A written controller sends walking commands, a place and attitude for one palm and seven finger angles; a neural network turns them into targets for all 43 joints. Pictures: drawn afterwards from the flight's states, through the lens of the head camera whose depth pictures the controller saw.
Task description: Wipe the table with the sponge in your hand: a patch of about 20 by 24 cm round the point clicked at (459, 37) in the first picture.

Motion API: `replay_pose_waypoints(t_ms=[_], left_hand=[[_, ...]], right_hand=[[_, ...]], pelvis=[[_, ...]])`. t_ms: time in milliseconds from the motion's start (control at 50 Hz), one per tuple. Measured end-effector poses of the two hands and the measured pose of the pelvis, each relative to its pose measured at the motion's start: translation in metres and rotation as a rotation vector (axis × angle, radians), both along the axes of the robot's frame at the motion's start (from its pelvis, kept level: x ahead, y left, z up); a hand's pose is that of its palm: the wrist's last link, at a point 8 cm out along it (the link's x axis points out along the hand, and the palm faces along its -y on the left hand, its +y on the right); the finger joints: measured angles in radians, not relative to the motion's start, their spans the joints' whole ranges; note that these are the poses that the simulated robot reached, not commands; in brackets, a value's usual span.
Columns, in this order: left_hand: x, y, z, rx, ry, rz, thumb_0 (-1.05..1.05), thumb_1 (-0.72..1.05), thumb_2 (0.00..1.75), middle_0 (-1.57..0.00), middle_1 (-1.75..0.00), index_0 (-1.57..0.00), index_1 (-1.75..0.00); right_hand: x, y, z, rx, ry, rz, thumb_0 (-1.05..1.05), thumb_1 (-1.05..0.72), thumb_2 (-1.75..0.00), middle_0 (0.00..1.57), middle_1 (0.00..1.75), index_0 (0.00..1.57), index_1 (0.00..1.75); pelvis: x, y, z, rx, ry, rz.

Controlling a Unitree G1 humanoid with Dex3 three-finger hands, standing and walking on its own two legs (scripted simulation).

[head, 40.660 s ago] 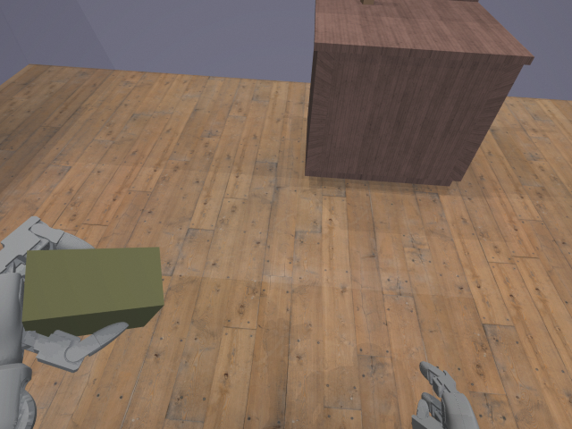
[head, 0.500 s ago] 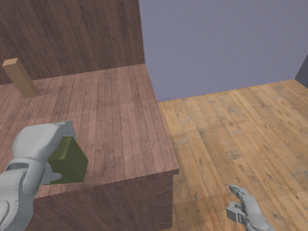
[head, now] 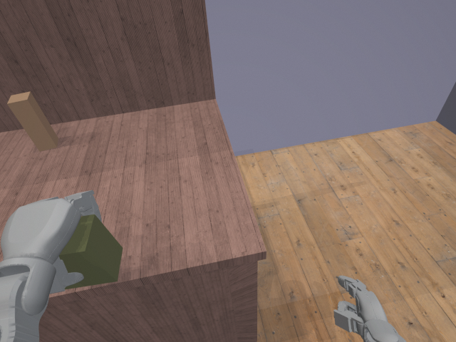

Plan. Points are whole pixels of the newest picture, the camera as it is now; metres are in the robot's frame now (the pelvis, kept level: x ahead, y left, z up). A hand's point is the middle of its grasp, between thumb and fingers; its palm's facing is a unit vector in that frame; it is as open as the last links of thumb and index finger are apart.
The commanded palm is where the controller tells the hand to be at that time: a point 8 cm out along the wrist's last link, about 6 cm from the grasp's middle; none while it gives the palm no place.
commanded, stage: bring the sponge back beside the body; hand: left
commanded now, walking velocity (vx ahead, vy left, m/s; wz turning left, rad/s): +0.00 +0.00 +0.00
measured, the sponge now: (79, 259) +0.19 +0.29 +0.08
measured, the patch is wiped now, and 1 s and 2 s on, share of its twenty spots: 1.00 1.00 1.00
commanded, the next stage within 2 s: step back with the hand held close in 0.34 s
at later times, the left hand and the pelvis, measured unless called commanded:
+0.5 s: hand (71, 234) +0.20 +0.29 +0.14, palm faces +0.16 -0.25 -0.95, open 10.3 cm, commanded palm +0.16 +0.28 +0.19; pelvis +0.00 +0.00 +0.00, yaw +0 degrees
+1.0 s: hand (64, 260) +0.16 +0.27 +0.15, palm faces +0.35 -0.85 -0.40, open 10.3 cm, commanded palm +0.11 +0.30 +0.19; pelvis -0.05 +0.02 -0.02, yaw +1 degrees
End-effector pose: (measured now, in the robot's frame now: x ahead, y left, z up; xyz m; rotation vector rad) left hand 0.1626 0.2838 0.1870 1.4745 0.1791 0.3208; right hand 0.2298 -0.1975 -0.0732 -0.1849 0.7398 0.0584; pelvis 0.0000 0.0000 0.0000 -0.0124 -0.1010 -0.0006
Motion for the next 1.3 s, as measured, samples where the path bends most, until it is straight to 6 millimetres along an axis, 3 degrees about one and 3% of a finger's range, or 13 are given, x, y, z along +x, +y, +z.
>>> replay_pose_waypoints(t_ms=[120,240,320,480,540,580,640,680,820,900,1080,1220,1300], left_hand=[[0.003,0.012,-0.004,-0.054,0.015,0.112,0.0,-0.53,1.07,-0.71,-1.32,-0.73,-1.32],[0.008,-0.008,-0.016,-0.07,0.083,0.013,0.0,-0.53,1.07,-0.71,-1.32,-0.73,-1.32],[0.007,-0.015,-0.007,-0.017,0.052,-0.048,0.0,-0.54,1.07,-0.71,-1.32,-0.73,-1.32],[0.009,0.007,0.005,-0.02,-0.012,0.087,0.0,-0.54,1.07,-0.71,-1.32,-0.73,-1.32],[0.012,0.009,-0.013,-0.563,-0.133,0.029,0.0,-0.54,1.07,-0.71,-1.32,-0.73,-1.32],[0.014,0.001,-0.03,-0.79,-0.185,-0.021,0.0,-0.54,1.06,-0.71,-1.33,-0.73,-1.32],[0.012,-0.017,-0.044,-0.977,-0.246,-0.109,0.0,-0.54,1.06,-0.71,-1.33,-0.73,-1.33],[0.009,-0.025,-0.041,-1.02,-0.285,-0.175,0.0,-0.54,1.06,-0.71,-1.33,-0.73,-1.33],[-0.011,-0.01,0.001,-0.876,-0.422,-0.295,0.0,-0.54,1.06,-0.72,-1.33,-0.74,-1.33],[-0.025,0.008,0.002,-0.855,-0.468,-0.266,0.0,-0.55,1.06,-0.71,-1.33,-0.74,-1.33],[-0.06,0.027,-0.038,-0.971,-0.462,-0.208,0.0,-0.55,1.06,-0.71,-1.34,-0.73,-1.33],[-0.091,0.044,-0.003,-0.86,-0.569,-0.253,0.0,-0.55,1.07,-0.72,-1.33,-0.74,-1.33],[-0.105,0.044,-0.006,-0.865,-0.568,-0.247,0.0,-0.55,1.07,-0.72,-1.34,-0.74,-1.34]], right_hand=[[0.004,0.004,0.001,0.014,-0.009,0.002,0.01,-0.9,-0.9,0.2,0.3,0.2,0.3],[0.008,0.004,0.005,0.0,-0.036,-0.001,0.01,-0.9,-0.9,0.2,0.3,0.2,0.3],[0.008,0.003,0.006,-0.005,-0.033,0.004,0.01,-0.9,-0.9,0.2,0.3,0.2,0.3],[0.007,0.001,0.0,0.017,0.0,0.002,0.01,-0.9,-0.9,0.2,0.3,0.2,0.3],[0.002,0.0,0.005,0.028,-0.051,-0.011,0.01,-0.9,-0.9,0.2,0.3,0.2,0.3],[-0.008,-0.002,0.007,0.026,-0.064,-0.03,0.01,-0.9,-0.9,0.2,0.3,0.2,0.3],[-0.029,-0.011,0.005,-0.022,-0.027,-0.063,0.01,-0.9,-0.9,0.2,0.3,0.2,0.3],[-0.045,-0.019,0.002,-0.064,0.013,-0.087,0.01,-0.9,-0.9,0.2,0.3,0.2,0.3],[-0.095,-0.045,-0.017,-0.133,0.12,-0.192,0.01,-0.9,-0.9,0.2,0.3,0.2,0.3],[-0.117,-0.045,-0.024,-0.119,0.126,-0.24,0.01,-0.9,-0.9,0.2,0.3,0.2,0.3],[-0.147,-0.016,-0.014,-0.143,0.048,-0.204,0.01,-0.9,-0.9,0.2,0.3,0.2,0.3],[-0.149,0.011,-0.005,-0.118,-0.01,-0.124,0.01,-0.9,-0.9,0.2,0.3,0.2,0.3],[-0.149,0.021,-0.008,-0.078,-0.037,-0.097,0.01,-0.9,-0.9,0.2,0.3,0.2,0.3]], pelvis=[[-0.001,0.001,0.001,0.003,0.01,0.009],[0.0,0.002,0.001,0.005,0.01,0.006],[0.002,0.001,0.001,0.005,0.004,0.001],[0.003,0.0,0.001,0.005,0.011,0.002],[0.001,0.0,0.0,-0.003,0.034,0.016],[0.0,-0.002,-0.001,-0.003,0.054,0.021],[-0.001,-0.005,-0.003,0.0,0.077,0.026],[-0.003,-0.006,-0.005,0.001,0.087,0.028],[-0.018,0.002,-0.012,-0.015,0.116,0.033],[-0.029,0.01,-0.016,-0.025,0.116,0.027],[-0.062,0.029,-0.02,-0.04,0.095,0.015],[-0.083,0.035,-0.014,-0.063,0.148,0.046],[-0.105,0.033,-0.016,-0.034,0.194,-0.007]])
